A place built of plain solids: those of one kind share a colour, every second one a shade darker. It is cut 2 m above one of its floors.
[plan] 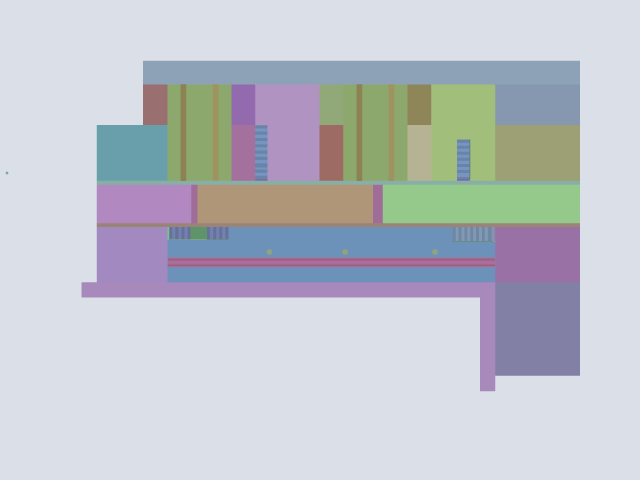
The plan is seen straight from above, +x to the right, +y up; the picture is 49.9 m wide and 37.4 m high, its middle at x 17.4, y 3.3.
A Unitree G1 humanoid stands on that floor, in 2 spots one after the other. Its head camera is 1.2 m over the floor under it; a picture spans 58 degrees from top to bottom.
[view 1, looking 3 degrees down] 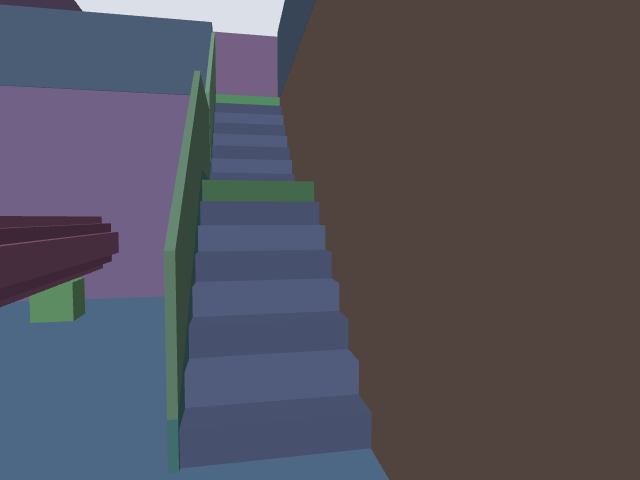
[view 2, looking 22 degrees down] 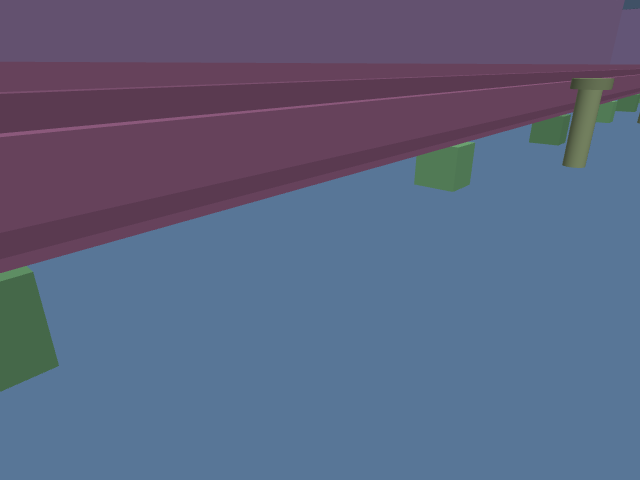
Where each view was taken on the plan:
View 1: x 12.37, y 3.63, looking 169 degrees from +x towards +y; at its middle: step_aisleb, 3.36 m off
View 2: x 25.65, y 3.63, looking -138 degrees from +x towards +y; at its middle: floor_aisle_concrete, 3.20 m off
